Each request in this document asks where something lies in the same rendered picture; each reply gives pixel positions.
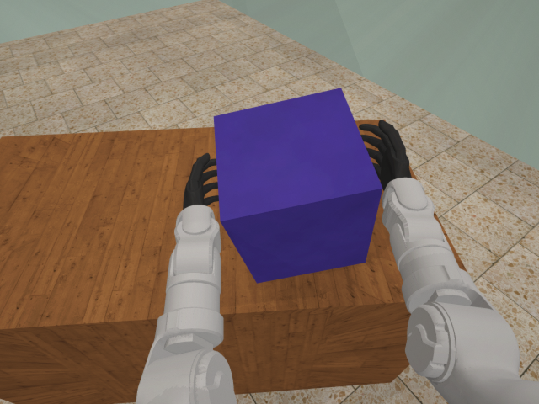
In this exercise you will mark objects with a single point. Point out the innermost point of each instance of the robot right forearm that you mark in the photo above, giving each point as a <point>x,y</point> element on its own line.
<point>422,253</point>

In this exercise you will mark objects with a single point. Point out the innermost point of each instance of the left robot upper arm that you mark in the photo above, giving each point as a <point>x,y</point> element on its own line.
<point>198,377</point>

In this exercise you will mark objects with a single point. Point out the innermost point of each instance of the robot left hand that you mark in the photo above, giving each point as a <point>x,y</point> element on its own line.
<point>195,190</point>

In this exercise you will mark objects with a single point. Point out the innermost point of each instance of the robot right hand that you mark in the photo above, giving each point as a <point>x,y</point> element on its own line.
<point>391,157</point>

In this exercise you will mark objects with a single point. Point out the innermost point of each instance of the carton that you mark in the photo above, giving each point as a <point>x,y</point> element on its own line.
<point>298,192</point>

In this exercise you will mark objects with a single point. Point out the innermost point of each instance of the right robot upper arm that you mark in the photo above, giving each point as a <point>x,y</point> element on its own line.
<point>469,355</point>

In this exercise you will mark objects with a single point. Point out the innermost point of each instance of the pedestal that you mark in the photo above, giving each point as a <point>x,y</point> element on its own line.
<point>86,233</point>

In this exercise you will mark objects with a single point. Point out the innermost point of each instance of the robot left forearm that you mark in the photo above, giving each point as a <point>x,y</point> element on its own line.
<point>191,318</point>

